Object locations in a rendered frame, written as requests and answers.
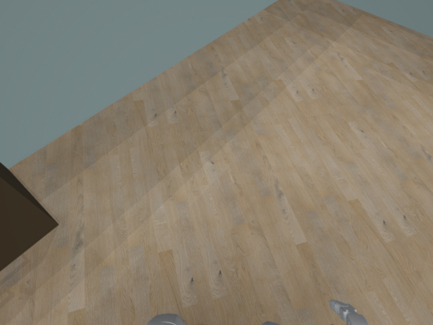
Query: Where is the robot right hand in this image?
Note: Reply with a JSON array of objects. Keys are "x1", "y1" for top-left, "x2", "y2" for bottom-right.
[{"x1": 329, "y1": 299, "x2": 369, "y2": 325}]

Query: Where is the cabinet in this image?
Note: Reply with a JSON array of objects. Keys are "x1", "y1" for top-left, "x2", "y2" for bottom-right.
[{"x1": 0, "y1": 163, "x2": 59, "y2": 271}]

